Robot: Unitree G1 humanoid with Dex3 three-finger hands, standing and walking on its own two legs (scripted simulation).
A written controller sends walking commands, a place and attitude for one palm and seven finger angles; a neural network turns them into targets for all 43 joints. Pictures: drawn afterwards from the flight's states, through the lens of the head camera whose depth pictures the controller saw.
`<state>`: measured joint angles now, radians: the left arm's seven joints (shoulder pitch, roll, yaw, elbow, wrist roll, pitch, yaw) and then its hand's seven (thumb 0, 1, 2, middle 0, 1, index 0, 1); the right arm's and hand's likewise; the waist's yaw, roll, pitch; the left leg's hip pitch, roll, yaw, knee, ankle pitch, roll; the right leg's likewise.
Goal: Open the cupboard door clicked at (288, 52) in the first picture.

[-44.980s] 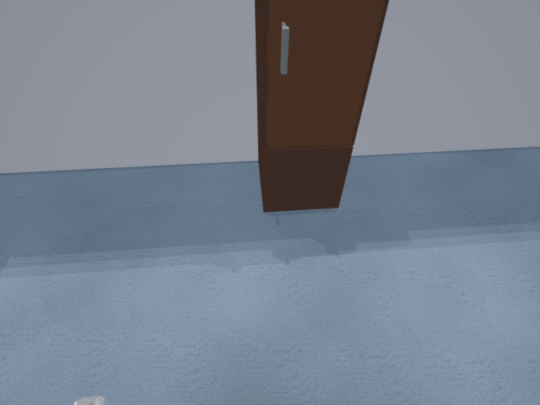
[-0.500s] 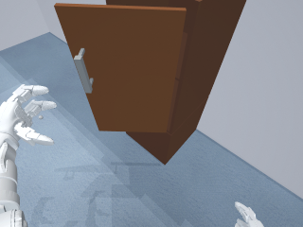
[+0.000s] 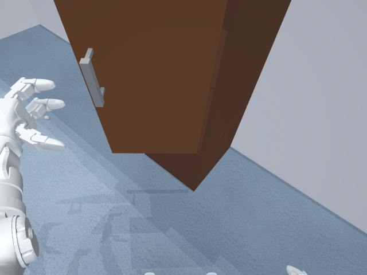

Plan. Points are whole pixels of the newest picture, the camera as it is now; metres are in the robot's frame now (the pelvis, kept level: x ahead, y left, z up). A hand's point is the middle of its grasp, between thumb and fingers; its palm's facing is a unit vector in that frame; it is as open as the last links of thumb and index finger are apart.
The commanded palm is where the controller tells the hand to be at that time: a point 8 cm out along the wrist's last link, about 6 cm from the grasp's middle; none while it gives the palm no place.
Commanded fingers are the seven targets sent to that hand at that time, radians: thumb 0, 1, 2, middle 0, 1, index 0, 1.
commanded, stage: move the hooked fingers beside the handle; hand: left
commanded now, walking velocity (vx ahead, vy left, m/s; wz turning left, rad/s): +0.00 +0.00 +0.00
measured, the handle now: (94, 79) +0.56 +0.23 +0.09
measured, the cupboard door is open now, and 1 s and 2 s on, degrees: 40 40 40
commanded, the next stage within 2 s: slide the fingers in behind the handle in 1.46 s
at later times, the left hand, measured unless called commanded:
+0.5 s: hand (61, 94) +0.48 +0.28 +0.10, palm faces +0.02 -1.00 -0.01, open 14.0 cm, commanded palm +0.47 +0.33 +0.09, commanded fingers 0.00 -0.50 0.30 -0.30 -1.20 -0.30 -1.20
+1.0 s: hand (59, 89) +0.50 +0.30 +0.10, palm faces +0.05 -1.00 -0.01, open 14.0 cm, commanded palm +0.48 +0.34 +0.09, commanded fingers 0.00 -0.50 0.30 -0.30 -1.20 -0.30 -1.20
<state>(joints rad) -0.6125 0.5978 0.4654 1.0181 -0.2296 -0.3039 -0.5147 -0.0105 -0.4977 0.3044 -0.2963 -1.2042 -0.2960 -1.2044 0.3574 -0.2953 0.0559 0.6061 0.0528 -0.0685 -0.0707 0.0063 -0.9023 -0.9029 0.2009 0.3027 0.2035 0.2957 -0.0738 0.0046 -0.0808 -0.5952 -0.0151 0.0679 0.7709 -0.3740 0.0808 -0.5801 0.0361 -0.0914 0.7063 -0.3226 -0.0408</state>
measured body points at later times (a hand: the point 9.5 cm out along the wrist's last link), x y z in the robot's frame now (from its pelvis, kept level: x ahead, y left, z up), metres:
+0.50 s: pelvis +0.01 +0.01 -0.01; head +0.11 +0.04 +0.43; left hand +0.47 +0.34 +0.11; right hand +0.01 -0.26 -0.11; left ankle +0.00 +0.06 -0.71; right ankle +0.01 -0.10 -0.71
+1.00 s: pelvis +0.02 +0.01 -0.01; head +0.14 +0.04 +0.42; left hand +0.50 +0.35 +0.10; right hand +0.00 -0.27 -0.10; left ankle +0.00 +0.06 -0.71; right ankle +0.01 -0.10 -0.71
